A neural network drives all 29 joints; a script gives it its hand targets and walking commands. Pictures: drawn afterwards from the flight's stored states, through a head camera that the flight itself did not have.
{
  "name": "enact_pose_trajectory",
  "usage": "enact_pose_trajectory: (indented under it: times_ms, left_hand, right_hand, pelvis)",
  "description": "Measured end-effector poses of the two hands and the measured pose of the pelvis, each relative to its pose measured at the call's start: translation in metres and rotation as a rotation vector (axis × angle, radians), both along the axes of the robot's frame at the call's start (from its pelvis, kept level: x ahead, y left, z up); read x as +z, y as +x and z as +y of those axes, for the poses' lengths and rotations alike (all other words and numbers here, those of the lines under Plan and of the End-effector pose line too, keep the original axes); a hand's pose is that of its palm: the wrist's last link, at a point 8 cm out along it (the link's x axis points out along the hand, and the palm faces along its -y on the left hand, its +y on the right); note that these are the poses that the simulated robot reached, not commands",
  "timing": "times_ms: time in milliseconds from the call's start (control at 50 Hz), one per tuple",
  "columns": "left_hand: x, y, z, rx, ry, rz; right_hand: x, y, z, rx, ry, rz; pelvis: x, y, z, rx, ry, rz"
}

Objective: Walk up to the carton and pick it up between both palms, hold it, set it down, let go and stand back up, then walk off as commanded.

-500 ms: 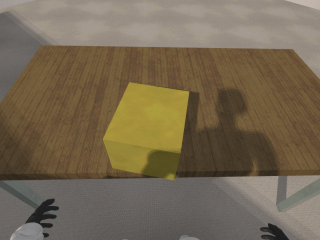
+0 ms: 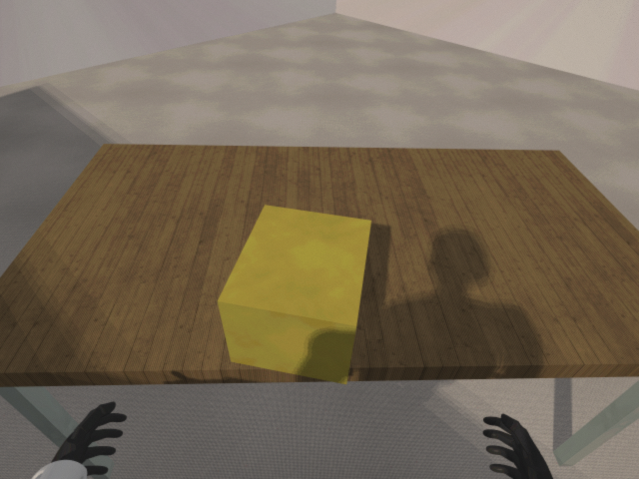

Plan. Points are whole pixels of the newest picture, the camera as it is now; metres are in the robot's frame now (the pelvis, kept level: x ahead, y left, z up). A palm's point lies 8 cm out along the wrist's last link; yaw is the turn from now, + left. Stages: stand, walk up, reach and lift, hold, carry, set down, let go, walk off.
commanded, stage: reach and lift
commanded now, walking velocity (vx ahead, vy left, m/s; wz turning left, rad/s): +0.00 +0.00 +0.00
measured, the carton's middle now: (303, 289) +0.46 +0.02 -0.04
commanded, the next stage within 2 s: none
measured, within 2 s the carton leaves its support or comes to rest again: neither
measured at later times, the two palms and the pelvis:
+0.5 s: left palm (96, 432) +0.21 +0.27 -0.01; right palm (504, 443) +0.19 -0.22 -0.01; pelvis +0.01 +0.00 +0.01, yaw +0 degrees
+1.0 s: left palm (114, 412) +0.23 +0.25 +0.01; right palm (475, 419) +0.21 -0.18 +0.01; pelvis +0.02 +0.00 +0.01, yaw +0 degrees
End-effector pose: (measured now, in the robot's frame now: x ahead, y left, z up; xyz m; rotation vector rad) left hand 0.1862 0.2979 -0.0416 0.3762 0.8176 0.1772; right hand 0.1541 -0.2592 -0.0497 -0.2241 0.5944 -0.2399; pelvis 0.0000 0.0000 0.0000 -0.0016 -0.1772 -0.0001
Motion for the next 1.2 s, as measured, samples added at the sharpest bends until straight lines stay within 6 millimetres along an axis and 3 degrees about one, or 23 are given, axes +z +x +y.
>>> enact_pose_trajectory:
  times_ms: [240, 560, 800, 1080, 1200]
  left_hand:
    - [0.015, 0.002, -0.012, -0.022, -0.074, -0.135]
    - [0.036, 0.032, -0.034, -0.095, -0.181, -0.32]
    - [0.046, 0.042, -0.045, -0.164, -0.243, -0.438]
    - [0.047, 0.044, -0.054, -0.152, -0.295, -0.464]
    - [0.053, 0.056, -0.056, -0.13, -0.307, -0.487]
  right_hand:
    - [0.022, 0.009, 0.018, -0.006, 0.033, -0.086]
    - [0.046, 0.04, 0.048, -0.011, 0.097, -0.215]
    - [0.06, 0.052, 0.073, -0.016, 0.167, -0.322]
    - [0.066, 0.057, 0.075, -0.025, 0.174, -0.315]
    - [0.067, 0.064, 0.075, -0.023, 0.172, -0.289]
  pelvis:
    - [0.007, -0.002, 0.001, 0.001, -0.002, -0.009]
    - [0.012, 0.013, -0.001, 0.001, 0.001, 0.018]
    - [0.014, 0.022, 0.002, 0.002, -0.003, 0.035]
    - [0.014, 0.022, 0.002, 0.002, -0.003, 0.036]
    - [0.014, 0.026, 0.003, 0.002, -0.004, 0.041]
